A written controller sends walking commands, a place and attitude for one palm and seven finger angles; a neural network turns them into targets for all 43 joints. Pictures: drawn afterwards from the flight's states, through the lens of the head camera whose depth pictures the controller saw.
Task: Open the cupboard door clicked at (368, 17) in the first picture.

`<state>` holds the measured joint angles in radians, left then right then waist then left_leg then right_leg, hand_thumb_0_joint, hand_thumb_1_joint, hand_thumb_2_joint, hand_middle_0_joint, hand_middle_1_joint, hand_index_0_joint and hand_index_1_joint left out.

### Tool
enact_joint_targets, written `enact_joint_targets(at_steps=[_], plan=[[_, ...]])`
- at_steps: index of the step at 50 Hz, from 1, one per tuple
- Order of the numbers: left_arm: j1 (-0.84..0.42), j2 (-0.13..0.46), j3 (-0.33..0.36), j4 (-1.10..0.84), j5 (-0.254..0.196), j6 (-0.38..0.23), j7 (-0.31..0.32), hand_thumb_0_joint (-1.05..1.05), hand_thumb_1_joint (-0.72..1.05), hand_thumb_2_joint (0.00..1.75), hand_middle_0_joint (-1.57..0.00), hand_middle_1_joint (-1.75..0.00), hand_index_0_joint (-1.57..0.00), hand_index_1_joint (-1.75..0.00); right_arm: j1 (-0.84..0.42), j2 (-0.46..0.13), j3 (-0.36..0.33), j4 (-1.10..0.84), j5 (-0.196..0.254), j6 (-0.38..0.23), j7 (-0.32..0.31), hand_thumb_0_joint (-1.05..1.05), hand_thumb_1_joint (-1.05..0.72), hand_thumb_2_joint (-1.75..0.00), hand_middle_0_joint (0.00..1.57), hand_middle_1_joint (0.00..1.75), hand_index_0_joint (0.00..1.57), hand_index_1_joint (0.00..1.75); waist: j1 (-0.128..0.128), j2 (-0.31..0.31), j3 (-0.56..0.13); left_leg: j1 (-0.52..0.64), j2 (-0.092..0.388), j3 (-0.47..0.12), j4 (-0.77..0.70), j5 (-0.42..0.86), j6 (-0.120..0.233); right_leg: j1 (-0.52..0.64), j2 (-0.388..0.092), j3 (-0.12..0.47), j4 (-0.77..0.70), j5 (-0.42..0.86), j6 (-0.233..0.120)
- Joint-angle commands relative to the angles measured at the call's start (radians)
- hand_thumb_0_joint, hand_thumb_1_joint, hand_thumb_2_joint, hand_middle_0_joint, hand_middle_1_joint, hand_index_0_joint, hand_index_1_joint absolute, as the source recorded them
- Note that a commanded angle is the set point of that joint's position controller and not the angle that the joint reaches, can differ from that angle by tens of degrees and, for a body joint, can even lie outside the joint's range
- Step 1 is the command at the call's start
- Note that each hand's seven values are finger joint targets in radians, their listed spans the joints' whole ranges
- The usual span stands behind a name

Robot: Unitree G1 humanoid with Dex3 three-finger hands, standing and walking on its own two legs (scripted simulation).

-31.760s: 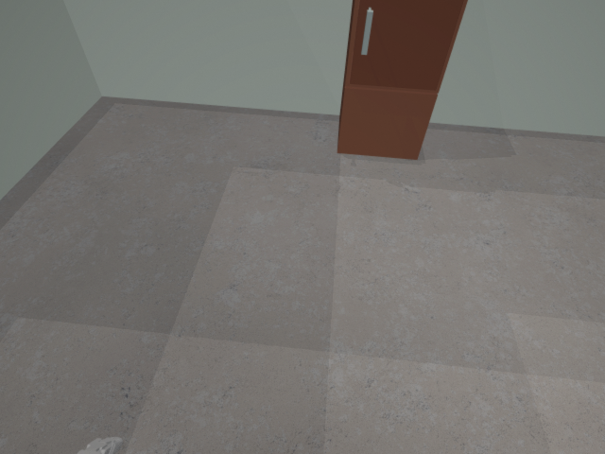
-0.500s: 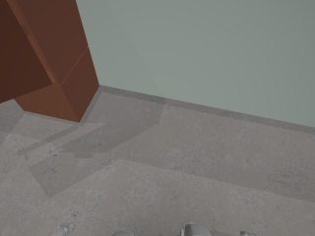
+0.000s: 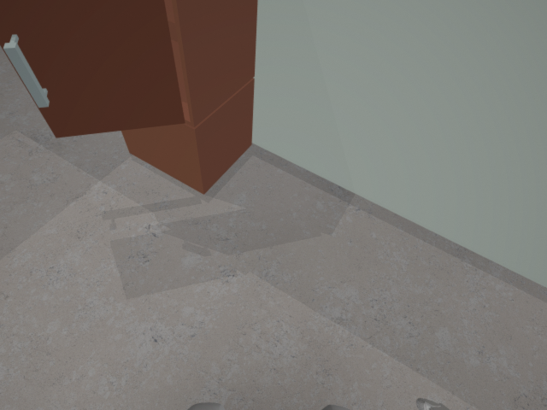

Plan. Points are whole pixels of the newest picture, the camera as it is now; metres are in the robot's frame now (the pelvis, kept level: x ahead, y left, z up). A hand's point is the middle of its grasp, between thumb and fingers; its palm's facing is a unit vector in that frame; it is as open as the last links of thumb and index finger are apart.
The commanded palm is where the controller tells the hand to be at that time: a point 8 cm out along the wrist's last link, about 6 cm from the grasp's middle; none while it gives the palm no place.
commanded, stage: turn to face it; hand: left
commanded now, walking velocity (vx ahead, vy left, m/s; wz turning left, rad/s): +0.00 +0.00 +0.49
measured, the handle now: (29, 72) +0.84 +0.69 -0.08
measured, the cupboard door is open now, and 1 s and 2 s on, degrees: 47 47 47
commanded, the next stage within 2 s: take the last steps up to it in 0.42 s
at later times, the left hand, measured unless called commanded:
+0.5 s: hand out of the picture +0.06 +0.16 -0.14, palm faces +0.23 -0.94 -0.25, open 7.3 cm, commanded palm none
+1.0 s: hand out of the picture +0.10 +0.22 -0.14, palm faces +0.34 -0.92 -0.20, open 7.4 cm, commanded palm none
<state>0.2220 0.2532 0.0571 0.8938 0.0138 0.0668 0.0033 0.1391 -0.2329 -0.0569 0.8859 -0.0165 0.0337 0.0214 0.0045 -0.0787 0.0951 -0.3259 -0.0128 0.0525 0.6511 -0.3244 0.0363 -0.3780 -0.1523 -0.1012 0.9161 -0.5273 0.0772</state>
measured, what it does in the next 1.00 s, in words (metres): steps on the spot, turning left: right foot, then left foot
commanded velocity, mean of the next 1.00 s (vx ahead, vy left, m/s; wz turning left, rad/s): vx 0.15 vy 0.07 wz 0.27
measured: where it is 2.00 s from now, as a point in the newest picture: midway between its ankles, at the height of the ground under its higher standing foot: (203, 348)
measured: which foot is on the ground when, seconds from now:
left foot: down 0.00-0.30, up 0.32-0.64, down 0.66-1.00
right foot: up 0.00-0.28, down 0.30-0.68, up 0.70-1.00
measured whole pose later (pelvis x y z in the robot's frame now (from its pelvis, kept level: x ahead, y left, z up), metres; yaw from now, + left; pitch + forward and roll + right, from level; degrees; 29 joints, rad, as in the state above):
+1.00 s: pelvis +0.08 +0.00 +0.02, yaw +19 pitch +0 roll +0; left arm 0.17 0.22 0.06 0.97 0.02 0.02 -0.03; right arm 0.35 -0.17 -0.01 1.05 -0.02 -0.02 -0.01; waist -0.01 -0.01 0.05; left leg -0.07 -0.05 0.02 0.37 -0.29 0.06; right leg -0.46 -0.10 -0.07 0.79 -0.34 0.03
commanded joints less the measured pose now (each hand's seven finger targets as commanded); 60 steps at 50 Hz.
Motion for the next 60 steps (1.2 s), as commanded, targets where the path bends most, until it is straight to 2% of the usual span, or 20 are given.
enact_joint_targets(at_steps=[1, 6, 13, 14, 15, 16, 21, 26, 31, 32, 34, 35, 38, 48, 52, 53, 54, 55, 56, 60], plan=[[-0.098, 0.093, 0.03, -0.107, 0.003, -0.03, 0.009, 0.0, 0.9, 0.9, -0.2, -0.3, -0.2, -0.3, 0.07, -0.218, -0.048, -0.043, -0.012, -0.021, -0.042, 0.0, -0.9, -0.9, 0.2, 0.3, 0.2, 0.3, -0.045, 0.284, -0.118, 0.155, 0.29, -0.363, -0.298, 0.456, 0.145, -0.206, 0.03, 0.113, 0.23, 0.053, 0.001], [-0.076, 0.066, 0.019, -0.082, -0.005, -0.034, 0.006, 0.0, 0.9, 0.9, -0.2, -0.3, -0.2, -0.3, 0.087, -0.194, -0.036, -0.027, -0.01, -0.029, -0.049, 0.0, -0.9, -0.9, 0.2, 0.3, 0.2, 0.3, -0.032, 0.213, -0.183, 0.244, 0.246, -0.297, -0.251, 0.638, 0.131, -0.126, 0.076, 0.092, 0.055, 0.083, 0.004], [0.02, 0.07, 0.02, -0.054, -0.009, -0.05, 0.01, 0.0, 0.9, 0.9, -0.2, -0.3, -0.2, -0.3, 0.017, -0.178, -0.04, -0.03, -0.003, -0.011, -0.041, 0.0, -0.9, -0.9, 0.2, 0.3, 0.2, 0.3, 0.024, 0.223, -0.159, 0.049, 0.18, -0.311, -0.175, 0.481, 0.073, 0.226, 0.137, 0.053, -0.403, 0.287, -0.018], [0.059, 0.105, 0.029, -0.043, -0.004, -0.061, 0.015, 0.0, 0.9, 0.9, -0.2, -0.3, -0.2, -0.3, 0.016, -0.148, -0.038, -0.035, 0.005, -0.012, -0.037, 0.0, -0.9, -0.9, 0.2, 0.3, 0.2, 0.3, 0.042, 0.131, -0.169, -0.039, 0.125, -0.279, -0.104, 0.332, 0.026, 0.346, 0.071, 0.118, -0.526, 0.375, -0.035], [0.09, 0.193, 0.049, -0.035, 0.012, -0.07, 0.024, 0.0, 0.9, 0.9, -0.2, -0.3, -0.2, -0.3, 0.023, -0.086, -0.029, -0.052, 0.014, -0.013, -0.03, 0.0, -0.9, -0.9, 0.2, 0.3, 0.2, 0.3, 0.052, -0.131, -0.185, -0.196, -0.016, -0.12, 0.091, 0.005, -0.05, 0.442, -0.17, 0.37, -0.602, 0.481, -0.121], [0.095, 0.228, 0.05, -0.042, 0.015, -0.072, 0.025, 0.0, 0.9, 0.9, -0.2, -0.3, -0.2, -0.3, 0.002, -0.096, -0.032, -0.068, 0.01, -0.007, -0.028, 0.0, -0.9, -0.9, 0.2, 0.3, 0.2, 0.3, 0.061, -0.214, -0.16, -0.199, -0.041, -0.089, 0.331, -0.321, -0.066, 0.32, -0.334, 0.472, -0.633, 0.591, -0.241], [-0.012, 0.114, 0.022, -0.061, 0.008, -0.075, 0.027, 0.0, 0.9, 0.9, -0.2, -0.3, -0.2, -0.3, 0.005, -0.067, -0.027, -0.012, 0.002, 0.017, -0.012, 0.0, -0.9, -0.9, 0.2, 0.3, 0.2, 0.3, 0.001, -0.151, -0.066, -0.194, 0.019, -0.069, 0.464, -0.153, -0.084, 0.234, -0.151, 0.158, -0.576, 0.731, -0.212], [0.078, 0.139, 0.031, -0.015, 0.016, -0.081, 0.026, 0.0, 0.9, 0.9, -0.2, -0.3, -0.2, -0.3, -0.045, -0.024, -0.008, -0.004, 0.008, 0.002, -0.01, 0.0, -0.9, -0.9, 0.2, 0.3, 0.2, 0.3, 0.044, -0.117, -0.116, -0.099, -0.004, 0.002, 0.142, -0.157, -0.086, 0.347, -0.149, 0.145, -0.524, 0.859, -0.213], [0.065, 0.158, 0.047, 0.013, 0.007, -0.084, 0.008, 0.0, 0.9, 0.9, -0.2, -0.3, -0.2, -0.3, 0.033, -0.044, -0.001, 0.026, 0.0, -0.025, -0.009, 0.0, -0.9, -0.9, 0.2, 0.3, 0.2, 0.3, 0.007, -0.08, -0.107, 0.127, -0.013, 0.048, -0.155, -0.003, -0.059, 0.209, -0.151, 0.131, -0.509, 0.42, -0.159], [0.042, 0.142, 0.045, 0.01, 0.004, -0.081, 0.002, 0.0, 0.9, 0.9, -0.2, -0.3, -0.2, -0.3, 0.082, -0.075, -0.008, 0.039, -0.001, -0.032, -0.01, 0.0, -0.9, -0.9, 0.2, 0.3, 0.2, 0.3, -0.025, -0.007, -0.114, 0.242, 0.016, 0.0, -0.241, 0.018, -0.036, 0.1, -0.119, 0.092, -0.429, 0.273, -0.12], [-0.044, 0.042, 0.023, -0.059, 0.0, -0.07, -0.011, 0.0, 0.9, 0.9, -0.2, -0.3, -0.2, -0.3, 0.245, -0.237, -0.045, 0.061, -0.02, -0.035, -0.027, 0.0, -0.9, -0.9, 0.2, 0.3, 0.2, 0.3, -0.106, 0.406, -0.109, 0.406, 0.379, -0.507, -0.415, -0.031, 0.184, -0.279, 0.097, -0.066, 0.031, -0.126, -0.03], [-0.123, 0.061, 0.021, -0.078, 0.007, -0.072, -0.011, 0.0, 0.9, 0.9, -0.2, -0.3, -0.2, -0.3, 0.265, -0.231, -0.042, 0.077, -0.016, -0.03, -0.036, 0.0, -0.9, -0.9, 0.2, 0.3, 0.2, 0.3, -0.118, 0.305, -0.062, 0.34, 0.404, -0.504, -0.429, -0.058, 0.245, -0.329, 0.064, 0.036, 0.157, -0.116, -0.051], [-0.102, 0.055, 0.024, -0.031, 0.015, -0.074, -0.025, 0.0, 0.9, 0.9, -0.2, -0.3, -0.2, -0.3, 0.174, -0.134, -0.006, 0.051, -0.011, -0.059, -0.047, 0.0, -0.9, -0.9, 0.2, 0.3, 0.2, 0.3, -0.046, 0.246, -0.019, 0.224, 0.294, -0.394, -0.443, -0.021, 0.189, -0.307, 0.029, 0.089, 0.239, 0.08, -0.061], [-0.141, 0.013, 0.003, -0.024, 0.01, -0.081, -0.03, 0.0, 0.9, 0.9, -0.2, -0.3, -0.2, -0.3, 0.245, -0.11, 0.005, 0.121, -0.008, -0.081, -0.04, 0.0, -0.9, -0.9, 0.2, 0.3, 0.2, 0.3, -0.029, 0.184, -0.025, 0.21, 0.217, -0.228, -0.427, 0.212, 0.18, -0.1, 0.074, 0.0, -0.162, 0.187, -0.047], [-0.018, 0.032, 0.018, 0.019, 0.012, -0.092, -0.026, 0.0, 0.9, 0.9, -0.2, -0.3, -0.2, -0.3, 0.225, -0.098, 0.007, 0.14, -0.004, -0.077, -0.039, 0.0, -0.9, -0.9, 0.2, 0.3, 0.2, 0.3, 0.043, 0.123, -0.029, 0.053, 0.157, -0.17, -0.269, 0.179, 0.121, 0.221, 0.11, -0.013, -0.375, 0.286, -0.063], [0.088, 0.07, 0.034, 0.05, 0.014, -0.102, -0.021, 0.0, 0.9, 0.9, -0.2, -0.3, -0.2, -0.3, 0.215, -0.075, 0.009, 0.136, 0.004, -0.081, -0.037, 0.0, -0.9, -0.9, 0.2, 0.3, 0.2, 0.3, 0.089, 0.058, -0.068, -0.065, 0.098, -0.115, -0.121, 0.132, 0.079, 0.428, 0.054, 0.062, -0.447, 0.285, -0.085], [0.224, 0.17, 0.057, 0.084, 0.021, -0.114, -0.012, 0.0, 0.9, 0.9, -0.2, -0.3, -0.2, -0.3, 0.231, -0.033, 0.012, 0.118, 0.014, -0.086, -0.029, 0.0, -0.9, -0.9, 0.2, 0.3, 0.2, 0.3, 0.136, -0.159, -0.158, -0.252, -0.01, -0.008, 0.155, -0.059, 0.014, 0.64, -0.212, 0.377, -0.561, 0.194, -0.174], [0.278, 0.227, 0.069, 0.093, 0.01, -0.111, -0.003, 0.0, 0.9, 0.9, -0.2, -0.3, -0.2, -0.3, 0.201, -0.056, 0.004, 0.084, 0.004, -0.079, -0.027, 0.0, -0.9, -0.9, 0.2, 0.3, 0.2, 0.3, 0.14, -0.21, -0.162, -0.338, -0.019, -0.033, 0.417, -0.308, -0.01, 0.593, -0.407, 0.63, -0.71, 0.129, -0.268], [0.227, 0.196, 0.065, 0.08, 0.001, -0.107, 0.004, 0.0, 0.9, 0.9, -0.2, -0.3, -0.2, -0.3, 0.162, -0.083, -0.004, 0.081, -0.006, -0.074, -0.022, 0.0, -0.9, -0.9, 0.2, 0.3, 0.2, 0.3, 0.118, -0.073, -0.073, -0.378, 0.047, -0.1, 0.507, -0.228, -0.014, 0.492, -0.395, 0.59, -0.738, 0.058, -0.295], [0.073, 0.042, 0.024, 0.055, 0.006, -0.124, 0.009, 0.0, 0.9, 0.9, -0.2, -0.3, -0.2, -0.3, 0.145, -0.013, -0.005, 0.107, -0.014, -0.04, -0.003, 0.0, -0.9, -0.9, 0.2, 0.3, 0.2, 0.3, 0.019, -0.103, 0.031, -0.269, 0.129, -0.081, 0.488, 0.022, -0.052, 0.148, -0.243, 0.241, -0.78, 0.149, -0.196]])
